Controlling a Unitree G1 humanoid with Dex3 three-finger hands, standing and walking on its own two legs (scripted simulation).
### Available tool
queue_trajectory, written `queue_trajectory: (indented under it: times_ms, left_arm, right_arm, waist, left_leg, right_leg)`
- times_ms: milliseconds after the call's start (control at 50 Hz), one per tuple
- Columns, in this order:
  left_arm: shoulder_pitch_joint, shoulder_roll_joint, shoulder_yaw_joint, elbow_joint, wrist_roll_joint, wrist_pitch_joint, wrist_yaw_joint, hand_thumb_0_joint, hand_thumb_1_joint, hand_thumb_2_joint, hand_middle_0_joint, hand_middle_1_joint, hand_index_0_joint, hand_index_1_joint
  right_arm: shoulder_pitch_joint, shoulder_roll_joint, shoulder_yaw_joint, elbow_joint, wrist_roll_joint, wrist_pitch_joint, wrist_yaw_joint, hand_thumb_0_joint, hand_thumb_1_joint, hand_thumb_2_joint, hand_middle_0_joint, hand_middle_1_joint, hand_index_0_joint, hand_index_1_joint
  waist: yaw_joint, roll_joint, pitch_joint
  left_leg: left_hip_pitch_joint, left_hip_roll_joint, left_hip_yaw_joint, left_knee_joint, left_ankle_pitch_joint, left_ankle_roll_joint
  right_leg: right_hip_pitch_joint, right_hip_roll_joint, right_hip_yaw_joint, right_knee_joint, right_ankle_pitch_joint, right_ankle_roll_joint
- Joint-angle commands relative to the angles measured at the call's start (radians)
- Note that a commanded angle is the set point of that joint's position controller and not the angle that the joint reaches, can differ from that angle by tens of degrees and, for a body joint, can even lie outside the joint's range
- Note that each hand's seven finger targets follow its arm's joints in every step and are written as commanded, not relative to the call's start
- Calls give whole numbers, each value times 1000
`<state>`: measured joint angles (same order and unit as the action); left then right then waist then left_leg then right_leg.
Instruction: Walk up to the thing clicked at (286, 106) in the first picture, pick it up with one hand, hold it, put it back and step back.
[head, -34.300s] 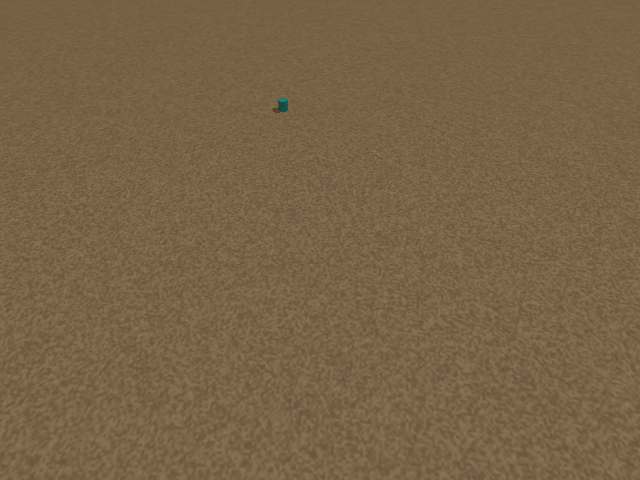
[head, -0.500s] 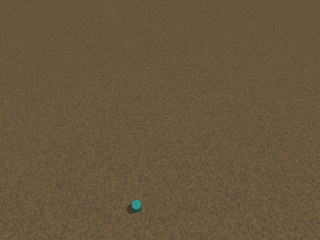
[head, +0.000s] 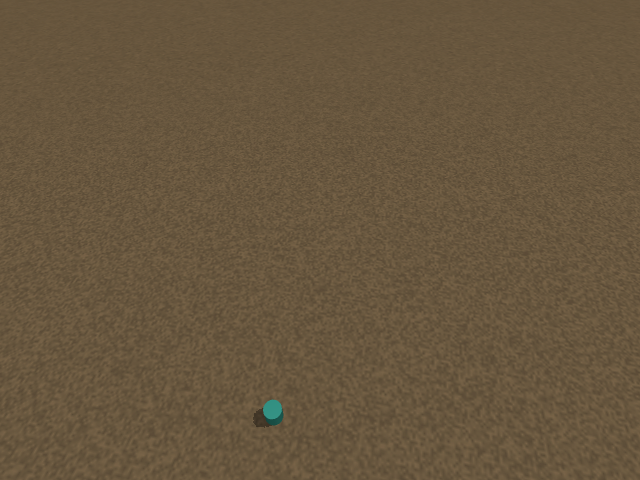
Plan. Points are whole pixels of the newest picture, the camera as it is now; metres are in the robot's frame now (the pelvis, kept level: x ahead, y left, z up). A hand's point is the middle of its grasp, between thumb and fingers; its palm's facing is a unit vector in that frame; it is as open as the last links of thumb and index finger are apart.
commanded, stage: stand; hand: left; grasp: from above
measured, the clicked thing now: (273, 412) +0.41 +0.15 -0.75
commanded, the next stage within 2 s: step back in 0.32 s
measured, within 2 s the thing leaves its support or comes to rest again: neither
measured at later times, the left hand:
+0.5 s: hand out of the picture +0.08 +0.27 -0.16, palm faces +0.01 -0.93 -0.37, open 7.4 cm
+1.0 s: hand out of the picture +0.01 +0.29 -0.18, palm faces -0.11 -0.92 -0.39, open 7.4 cm
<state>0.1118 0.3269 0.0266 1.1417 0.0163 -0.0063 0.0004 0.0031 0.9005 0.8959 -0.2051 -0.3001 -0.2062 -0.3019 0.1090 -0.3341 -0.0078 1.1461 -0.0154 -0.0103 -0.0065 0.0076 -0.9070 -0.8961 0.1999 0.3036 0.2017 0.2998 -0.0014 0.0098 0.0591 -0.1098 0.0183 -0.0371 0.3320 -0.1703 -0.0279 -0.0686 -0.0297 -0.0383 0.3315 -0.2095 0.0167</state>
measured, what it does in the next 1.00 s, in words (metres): walks backwards: right foot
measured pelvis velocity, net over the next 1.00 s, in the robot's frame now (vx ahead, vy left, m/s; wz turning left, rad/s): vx -0.12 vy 0.03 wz -0.09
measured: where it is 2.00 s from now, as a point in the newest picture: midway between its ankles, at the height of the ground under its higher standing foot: outside the picture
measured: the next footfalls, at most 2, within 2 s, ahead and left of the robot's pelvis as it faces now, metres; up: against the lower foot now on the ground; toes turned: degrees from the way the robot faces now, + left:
right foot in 1.00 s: -0.11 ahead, -0.09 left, +0.00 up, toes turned -2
left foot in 1.36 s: -0.19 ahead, +0.16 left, +0.00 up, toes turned -2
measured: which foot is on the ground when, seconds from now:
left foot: down 0.00-1.00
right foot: down 0.00-0.60, up 0.62-0.98, down 1.00-1.00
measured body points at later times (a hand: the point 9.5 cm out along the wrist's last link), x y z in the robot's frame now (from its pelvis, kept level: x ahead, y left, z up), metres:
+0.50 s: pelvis -0.03 +0.01 -0.01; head +0.02 +0.01 +0.43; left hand +0.08 +0.32 -0.14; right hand +0.07 -0.31 -0.14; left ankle -0.01 +0.13 -0.73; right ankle -0.02 -0.13 -0.75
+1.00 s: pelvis -0.12 +0.03 -0.03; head -0.05 +0.03 +0.41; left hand +0.01 +0.34 -0.15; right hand -0.04 -0.28 -0.15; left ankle -0.04 +0.14 -0.75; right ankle -0.15 -0.09 -0.75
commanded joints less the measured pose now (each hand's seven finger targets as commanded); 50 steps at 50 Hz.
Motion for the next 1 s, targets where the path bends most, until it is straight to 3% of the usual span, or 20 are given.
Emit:
queue_trajectory:
  times_ms: [0, 180, 280, 300, 340, 380, 440, 460, 500, 540, 560, 580, 600, 640, 680, 780, 860, 940, 960, 980]
  left_arm:
    - [-44, 210, 37, -65, -2, -19, 16, 0, 900, 900, -200, -300, -200, -300]
    - [-37, 214, 35, -74, -4, -22, 17, 0, 900, 900, -200, -300, -200, -300]
    - [-35, 209, 31, -69, -5, -20, 16, 0, 900, 900, -200, -300, -200, -300]
    - [-42, 295, 80, -85, -26, -10, 20, 0, 900, 900, -200, -300, -200, -300]
    - [-20, 291, 86, -117, -29, -5, 24, 0, 900, 900, -200, -300, -200, -300]
    - [-43, 302, 96, -158, -25, 2, 24, 0, 900, 900, -200, -300, -200, -300]
    - [-141, 317, 101, -239, 2, 13, 26, 0, 900, 900, -200, -300, -200, -300]
    - [-156, 317, 101, -254, 6, 15, 27, 0, 900, 900, -200, -300, -200, -300]
    - [-158, 300, 94, -278, 10, 18, 29, 0, 900, 900, -200, -300, -200, -300]
    - [-170, 288, 86, -295, -1, 32, 27, 0, 900, 900, -200, -300, -200, -300]
    - [-127, 239, 79, -304, -14, 44, 25, 0, 900, 900, -200, -300, -200, -300]
    - [-89, 190, 71, -312, -22, 52, 30, 0, 900, 900, -200, -300, -200, -300]
    - [-69, 210, 76, -309, -13, 57, 41, 0, 900, 900, -200, -300, -200, -300]
    - [-80, 230, 78, -298, -13, 59, 53, 0, 900, 900, -200, -300, -200, -300]
    - [-6, 241, 77, -278, -24, 58, 49, 0, 900, 900, -200, -300, -200, -300]
    - [-16, 247, 90, -325, -7, 48, 34, 0, 900, 900, -200, -300, -200, -300]
    - [-3, 236, 98, -336, -6, 42, 27, 0, 900, 900, -200, -300, -200, -300]
    - [103, 222, 103, -307, 1, 32, 14, 0, 900, 900, -200, -300, -200, -300]
    - [165, 210, 104, -285, 3, 28, 14, 0, 900, 900, -200, -300, -200, -300]
    - [170, 242, 111, -283, 15, 22, 15, 0, 900, 900, -200, -300, -200, -300]
  right_arm:
    - [-48, -197, -36, -64, 0, -17, -12, 0, -900, -900, 200, 300, 200, 300]
    - [-47, -205, -37, -65, 1, -17, -12, 0, -900, -900, 200, 300, 200, 300]
    - [-40, -202, -33, -64, 2, -13, -10, 0, -900, -900, 200, 300, 200, 300]
    - [-78, -261, -53, -90, 15, 3, -2, 0, -900, -900, 200, 300, 200, 300]
    - [-51, -241, -57, -118, 29, 13, 1, 0, -900, -900, 200, 300, 200, 300]
    - [-14, -229, -63, -142, 30, 25, 2, 0, -900, -900, 200, 300, 200, 300]
    - [40, -231, -82, -176, 16, 50, 11, 0, -900, -900, 200, 300, 200, 300]
    - [57, -231, -85, -187, 16, 55, 15, 0, -900, -900, 200, 300, 200, 300]
    - [71, -224, -87, -206, 21, 50, 18, 0, -900, -900, 200, 300, 200, 300]
    - [123, -224, -94, -199, 4, 37, 13, 0, -900, -900, 200, 300, 200, 300]
    - [91, -271, -105, -213, -13, 28, 8, 0, -900, -900, 200, 300, 200, 300]
    - [72, -345, -121, -235, -27, 17, 7, 0, -900, -900, 200, 300, 200, 300]
    - [83, -386, -129, -246, -13, 13, 3, 0, -900, -900, 200, 300, 200, 300]
    - [28, -344, -121, -271, -9, 14, -11, 0, -900, -900, 200, 300, 200, 300]
    - [-33, -297, -108, -306, -17, 12, -23, 0, -900, -900, 200, 300, 200, 300]
    - [72, -275, -111, -318, -9, 12, -32, 0, -900, -900, 200, 300, 200, 300]
    - [81, -294, -111, -338, -11, 15, -32, 0, -900, -900, 200, 300, 200, 300]
    - [17, -315, -107, -357, -3, 27, -25, 0, -900, -900, 200, 300, 200, 300]
    - [-12, -309, -104, -359, 4, 32, -21, 0, -900, -900, 200, 300, 200, 300]
    - [-11, -288, -97, -358, 13, 34, -18, 0, -900, -900, 200, 300, 200, 300]
  waist:
    - [1, -9, -68]
    - [4, -8, -94]
    - [2, -10, -44]
    - [2, -29, 58]
    - [-3, -38, -31]
    - [-14, -94, -93]
    - [-36, -199, -108]
    - [-42, -196, -87]
    - [-42, -192, -64]
    - [-59, -136, -64]
    - [-28, 53, -47]
    - [-12, 217, -61]
    - [-32, 168, -121]
    - [-30, 144, -129]
    - [24, 153, -124]
    - [-33, 98, -120]
    - [-48, 117, -125]
    - [-1, 143, -156]
    - [32, 132, -163]
    - [29, 74, -157]
  left_leg:
    - [12, 98, -71, -40, 150, 40]
    - [37, 104, -64, -25, 228, 42]
    - [5, 101, -68, -44, 154, 39]
    - [-85, 82, -72, 74, 308, 65]
    - [-67, 51, -35, 189, 330, 69]
    - [-75, 3, 1, 296, 226, 61]
    - [-121, -52, -14, 545, -298, 73]
    - [-127, -43, -37, 584, -350, 79]
    - [-167, -32, -19, 461, -264, 80]
    - [-134, -7, 2, 185, 44, 69]
    - [-132, 101, -159, 66, 322, 86]
    - [-3, 248, -373, 34, 578, 158]
    - [4, 309, -390, 86, 693, 243]
    - [-22, 289, -344, 90, 592, 245]
    - [10, 224, -219, 143, 554, 237]
    - [117, 245, -227, 158, 534, 286]
    - [101, 264, -224, 168, 493, 292]
    - [-38, 225, -179, 196, 283, 233]
    - [-84, 206, -149, 231, 241, 199]
    - [-194, 166, -131, 262, 132, 146]
  right_leg:
    - [-15, -103, 86, -57, 125, -29]
    - [5, -106, 84, -43, 223, -31]
    - [-20, -99, 82, -59, 138, -28]
    - [-96, -95, 103, 18, 307, -43]
    - [-70, -125, 117, 50, 406, -92]
    - [-82, -188, 168, 45, 425, -153]
    - [-184, -328, 254, 53, 408, -263]
    - [-228, -333, 235, 72, 397, -269]
    - [-187, -273, 188, 146, 408, -220]
    - [-170, -193, 132, 279, 307, -140]
    - [-210, -60, 74, 430, 146, -87]
    - [-394, 112, 83, 571, -327, -58]
    - [-379, 132, 197, 701, -463, -56]
    - [-392, 127, 270, 828, -433, -60]
    - [-431, 114, 246, 879, -331, -48]
    - [-441, 98, 196, 773, -340, 5]
    - [-376, 69, 151, 599, -325, -1]
    - [-180, 48, 62, 284, -182, -35]
    - [-102, 49, 41, 144, -57, -51]
    - [-41, 8, 109, 118, 14, -72]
